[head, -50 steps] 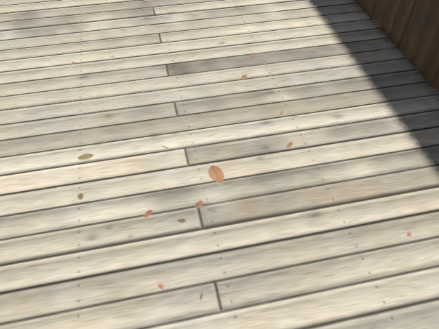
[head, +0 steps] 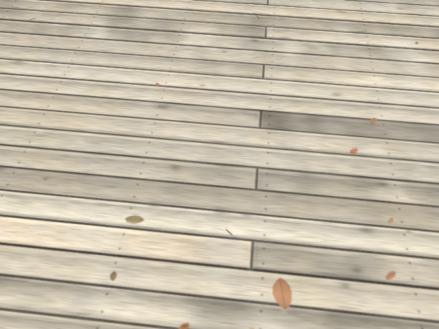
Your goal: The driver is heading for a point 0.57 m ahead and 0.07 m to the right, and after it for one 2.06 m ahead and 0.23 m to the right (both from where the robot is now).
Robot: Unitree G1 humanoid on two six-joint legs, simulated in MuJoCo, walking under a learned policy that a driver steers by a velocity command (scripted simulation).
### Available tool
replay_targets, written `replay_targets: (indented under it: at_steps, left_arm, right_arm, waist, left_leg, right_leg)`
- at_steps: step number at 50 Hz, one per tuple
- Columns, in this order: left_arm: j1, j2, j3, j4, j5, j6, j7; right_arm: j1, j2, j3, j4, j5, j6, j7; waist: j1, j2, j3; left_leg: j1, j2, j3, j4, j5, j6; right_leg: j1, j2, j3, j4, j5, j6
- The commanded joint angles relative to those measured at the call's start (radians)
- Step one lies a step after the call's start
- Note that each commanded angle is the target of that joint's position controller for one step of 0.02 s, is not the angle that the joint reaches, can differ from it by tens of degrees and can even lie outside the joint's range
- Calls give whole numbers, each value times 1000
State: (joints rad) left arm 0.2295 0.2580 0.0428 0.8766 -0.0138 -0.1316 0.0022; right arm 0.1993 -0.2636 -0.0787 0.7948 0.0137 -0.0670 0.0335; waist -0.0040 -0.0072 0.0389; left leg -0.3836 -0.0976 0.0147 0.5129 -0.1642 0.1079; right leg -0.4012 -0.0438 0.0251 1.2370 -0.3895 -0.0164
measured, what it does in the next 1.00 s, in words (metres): walks ahead, turning right: right foot, then left foot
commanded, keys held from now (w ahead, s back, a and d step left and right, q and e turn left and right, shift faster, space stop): w+q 0.12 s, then w+e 0.42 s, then e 0.44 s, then no key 0.02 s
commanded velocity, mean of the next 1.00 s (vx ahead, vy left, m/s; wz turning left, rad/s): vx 0.37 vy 0.00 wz -0.19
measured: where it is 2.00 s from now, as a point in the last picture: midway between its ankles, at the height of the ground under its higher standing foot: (244, 302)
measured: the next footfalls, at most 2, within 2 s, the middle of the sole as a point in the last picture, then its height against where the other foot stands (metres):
right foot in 0.40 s outside the picture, level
left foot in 0.86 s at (215, 265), level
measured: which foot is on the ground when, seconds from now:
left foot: down 0.00-0.42, up 0.44-0.84, down 0.86-1.00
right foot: up 0.00-0.38, down 0.40-0.86, up 0.88-1.00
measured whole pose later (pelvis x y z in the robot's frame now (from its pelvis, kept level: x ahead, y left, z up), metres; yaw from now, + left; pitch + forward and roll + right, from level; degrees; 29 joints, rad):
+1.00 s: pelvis +0.50 -0.03 +0.00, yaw -17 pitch +2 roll +0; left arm 0.25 0.32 0.07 0.68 -0.02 0.04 0.03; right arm 0.07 -0.24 -0.04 0.66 -0.02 -0.04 -0.02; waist 0.03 -0.03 0.03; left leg -0.41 -0.02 -0.01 0.47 -0.10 0.02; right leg -0.48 0.07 0.09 1.20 -0.53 0.07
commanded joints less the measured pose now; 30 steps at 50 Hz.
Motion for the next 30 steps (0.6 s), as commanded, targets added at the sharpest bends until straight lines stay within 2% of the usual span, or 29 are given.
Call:
replay_targets:
  at_steps: [1,3,5,6,8,11,14,16,17,18,19,20,21,22,23,24,25,26,28,30]
  left_arm:
    - [-6,123,39,-100,18,-8,6]
    - [-19,98,37,-117,29,11,11]
    - [-99,84,33,-150,34,18,16]
    - [-141,75,29,-164,34,18,15]
    - [-181,50,18,-166,27,14,4]
    - [-261,53,12,-187,11,6,-12]
    - [-323,82,14,-223,5,0,-29]
    - [-320,89,13,-237,2,-4,-43]
    - [-283,98,17,-232,0,-4,-49]
    - [-219,115,25,-218,0,-3,-50]
    - [-95,142,42,-183,2,0,-48]
    - [66,185,57,-150,10,4,-44]
    - [177,277,82,-145,22,10,-41]
    - [200,225,71,-123,-4,19,-44]
    - [144,172,56,-140,-11,27,-37]
    - [82,150,50,-165,0,35,-33]
    - [40,137,44,-177,7,40,-33]
    - [17,121,36,-190,11,39,-32]
    - [-2,135,40,-205,12,41,-29]
    - [8,164,49,-203,15,42,-18]
  right_arm:
    - [12,-90,-17,-79,-6,-13,-10]
    - [31,-120,-24,-80,-1,-16,-21]
    - [70,-149,-32,-76,2,-15,-35]
    - [88,-152,-34,-73,4,-11,-40]
    - [116,-129,-25,-61,6,-8,-46]
    - [172,-128,-19,-33,2,-14,-42]
    - [208,-142,-20,-9,-4,-12,-42]
    - [209,-155,-23,1,-8,-5,-47]
    - [189,-162,-24,-1,-9,-1,-50]
    - [165,-171,-26,-7,-11,2,-51]
    - [139,-170,-22,-15,-13,7,-52]
    - [118,-157,-12,-34,-21,5,-54]
    - [213,-86,10,-57,-26,-14,-47]
    - [223,-80,22,-53,-25,-38,-36]
    - [138,-143,10,-78,2,-57,-23]
    - [54,-146,12,-98,9,-68,-19]
    - [19,-137,10,-107,-8,-72,-21]
    - [21,-139,2,-110,-27,-67,-27]
    - [47,-117,1,-120,-33,-51,-36]
    - [34,-98,5,-132,-38,-36,-50]
  waist:
    - [26,10,-106]
    - [33,23,-80]
    - [13,37,-55]
    - [-3,46,-49]
    - [-33,78,-56]
    - [-84,99,-35]
    - [-103,88,-10]
    - [-90,89,-6]
    - [-66,97,-24]
    - [-30,110,-69]
    - [38,96,-145]
    - [109,53,-252]
    - [90,-171,-377]
    - [89,-270,-401]
    - [96,-177,-258]
    - [87,-67,-157]
    - [54,13,-82]
    - [23,25,-66]
    - [-12,-29,-62]
    - [-22,-38,-67]
  left_leg:
    - [244,270,-388,-282,209,204]
    - [164,247,-327,-300,291,206]
    - [127,219,-285,-304,314,189]
    - [120,199,-268,-297,297,170]
    - [136,173,-209,-288,262,131]
    - [190,212,-221,-290,177,113]
    - [375,290,-256,-239,246,108]
    - [468,323,-249,-195,358,91]
    - [479,321,-226,-159,480,76]
    - [474,305,-195,-95,666,63]
    - [448,264,-147,41,816,43]
    - [308,225,-109,260,724,13]
    - [-70,72,-37,653,283,-72]
    - [-299,7,-114,801,-353,-90]
    - [-409,75,-165,853,-313,-77]
    - [-410,115,-143,810,-237,-70]
    - [-382,145,-125,719,-189,-74]
    - [-323,172,-121,646,-155,-82]
    - [-260,177,-101,565,-146,-113]
    - [-227,154,-72,474,-111,-151]
  right_leg:
    - [-226,-80,64,-76,78,10]
    - [-213,-73,37,-172,122,42]
    - [-226,-53,19,-313,235,68]
    - [-217,-38,17,-397,306,71]
    - [-173,-19,0,-562,457,62]
    - [-153,-11,-14,-662,573,35]
    - [-271,-12,-7,-702,461,-15]
    - [-303,-5,-12,-716,362,-51]
    - [-251,13,-27,-724,319,-70]
    - [-144,48,-56,-726,293,-90]
    - [35,85,-80,-752,334,-119]
    - [296,2,37,-733,400,-175]
    - [669,-218,457,-761,348,-337]
    - [786,-297,752,-907,209,-391]
    - [699,-271,675,-931,75,-335]
    - [552,-232,554,-950,107,-299]
    - [413,-194,475,-974,200,-280]
    - [333,-161,421,-995,300,-266]
    - [243,-129,363,-1010,498,-274]
    - [179,-102,268,-982,798,-273]
Velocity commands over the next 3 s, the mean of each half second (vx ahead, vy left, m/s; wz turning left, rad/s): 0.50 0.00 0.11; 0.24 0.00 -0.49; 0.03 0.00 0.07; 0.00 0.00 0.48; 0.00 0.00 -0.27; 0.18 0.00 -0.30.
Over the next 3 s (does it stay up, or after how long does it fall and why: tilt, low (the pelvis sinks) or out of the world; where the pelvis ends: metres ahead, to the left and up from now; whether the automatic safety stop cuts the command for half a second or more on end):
stays up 0.56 -0.12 0.02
